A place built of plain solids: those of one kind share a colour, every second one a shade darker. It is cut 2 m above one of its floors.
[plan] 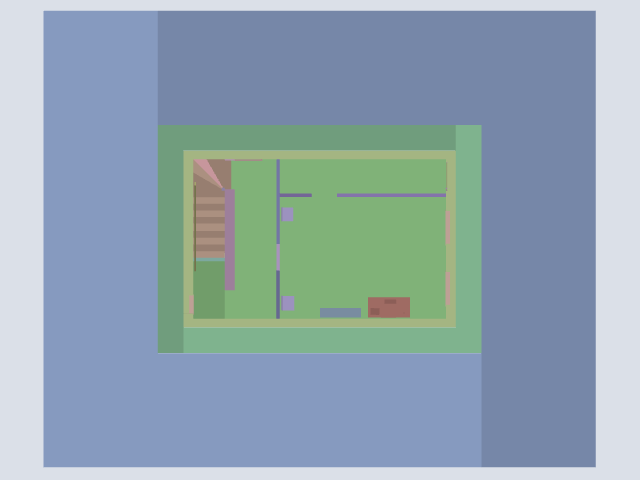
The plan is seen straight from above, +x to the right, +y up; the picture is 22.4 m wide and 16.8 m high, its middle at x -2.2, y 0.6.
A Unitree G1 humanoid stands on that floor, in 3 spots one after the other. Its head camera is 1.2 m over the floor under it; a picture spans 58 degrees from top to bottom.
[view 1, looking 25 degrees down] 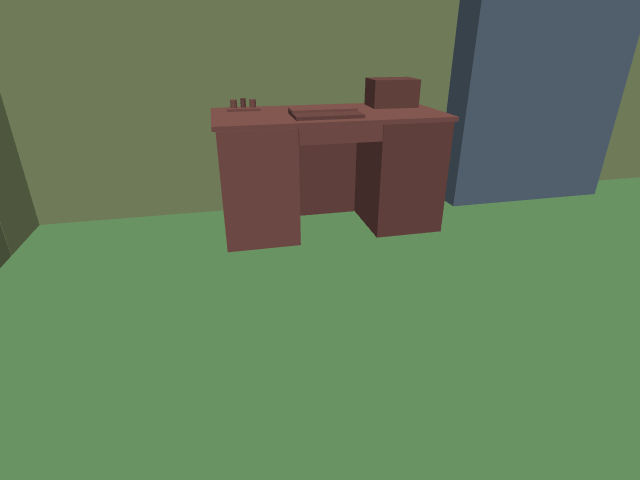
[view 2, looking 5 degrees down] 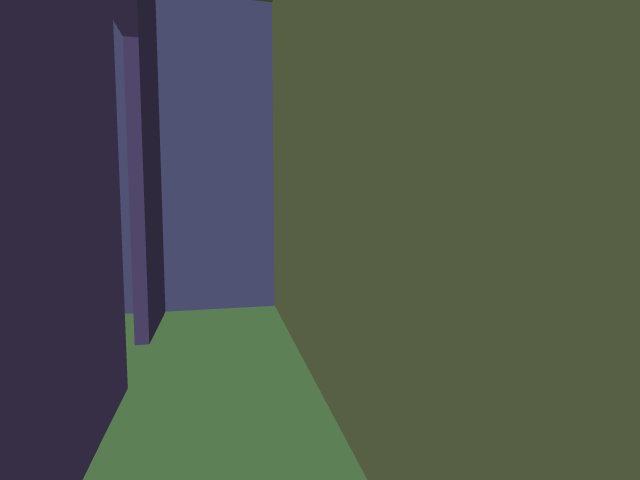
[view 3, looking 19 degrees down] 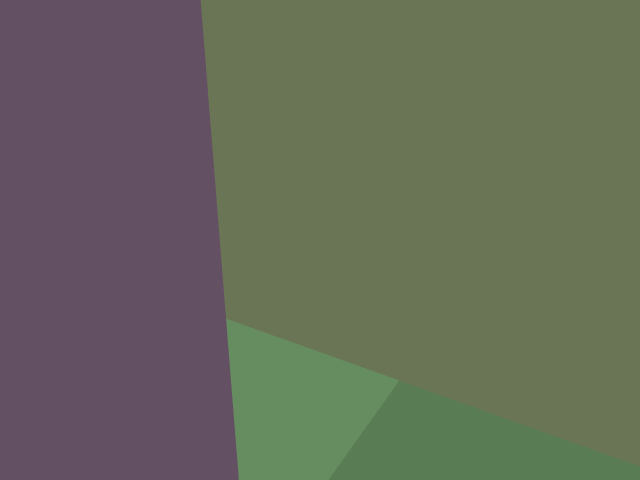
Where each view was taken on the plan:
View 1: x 0.91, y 1.04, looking -103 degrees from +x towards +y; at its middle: floor_storey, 2.84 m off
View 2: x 1.31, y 2.83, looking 167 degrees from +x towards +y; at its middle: wall_storey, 2.68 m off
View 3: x -6.09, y -0.62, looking -58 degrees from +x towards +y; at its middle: wall_storey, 1.92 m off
